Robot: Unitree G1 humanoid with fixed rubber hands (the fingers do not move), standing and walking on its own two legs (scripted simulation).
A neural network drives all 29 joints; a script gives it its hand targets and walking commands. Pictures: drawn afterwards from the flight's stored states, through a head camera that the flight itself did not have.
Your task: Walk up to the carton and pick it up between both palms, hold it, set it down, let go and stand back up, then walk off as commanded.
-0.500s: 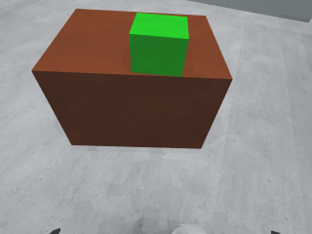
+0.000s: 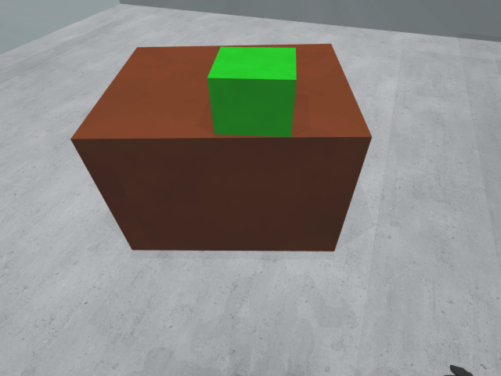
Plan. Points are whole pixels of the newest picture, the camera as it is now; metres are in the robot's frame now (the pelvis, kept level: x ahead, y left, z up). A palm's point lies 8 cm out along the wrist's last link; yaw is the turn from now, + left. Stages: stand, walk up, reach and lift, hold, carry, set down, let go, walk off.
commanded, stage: walk off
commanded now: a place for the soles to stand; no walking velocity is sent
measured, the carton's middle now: (255, 91) +0.94 +0.01 -0.01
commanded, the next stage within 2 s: none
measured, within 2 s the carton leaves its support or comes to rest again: neither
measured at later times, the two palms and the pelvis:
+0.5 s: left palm out of the picture +0.06 +0.33 -0.10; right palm out of the picture +0.09 -0.32 -0.09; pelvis +0.01 +0.01 -0.01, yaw +0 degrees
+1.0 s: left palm out of the picture +0.09 +0.35 -0.10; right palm out of the picture +0.09 -0.29 -0.10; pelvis +0.04 +0.01 -0.01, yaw +0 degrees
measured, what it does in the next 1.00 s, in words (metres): steps on the spot: left foot, then right foot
